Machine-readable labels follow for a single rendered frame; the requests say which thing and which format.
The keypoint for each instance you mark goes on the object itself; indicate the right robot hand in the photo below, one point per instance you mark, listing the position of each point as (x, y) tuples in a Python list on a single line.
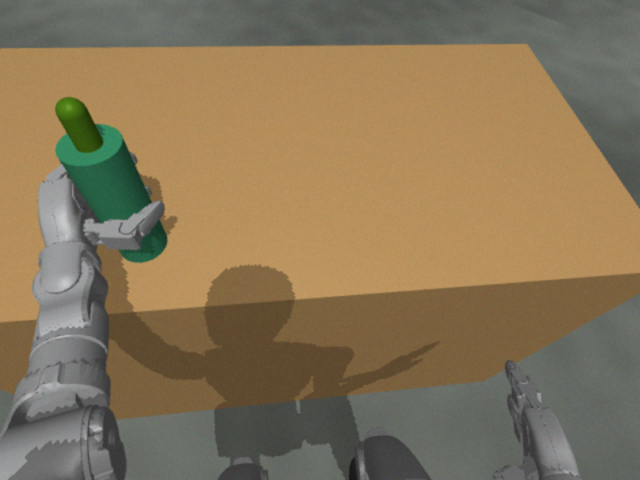
[(546, 448)]

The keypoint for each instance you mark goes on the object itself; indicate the left robot hand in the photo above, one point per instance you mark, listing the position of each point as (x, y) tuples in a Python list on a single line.
[(65, 215)]

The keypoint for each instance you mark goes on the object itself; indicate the left robot arm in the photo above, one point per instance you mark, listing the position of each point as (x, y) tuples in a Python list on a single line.
[(60, 426)]

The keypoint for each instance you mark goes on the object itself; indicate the bottle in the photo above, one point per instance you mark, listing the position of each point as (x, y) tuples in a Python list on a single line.
[(98, 161)]

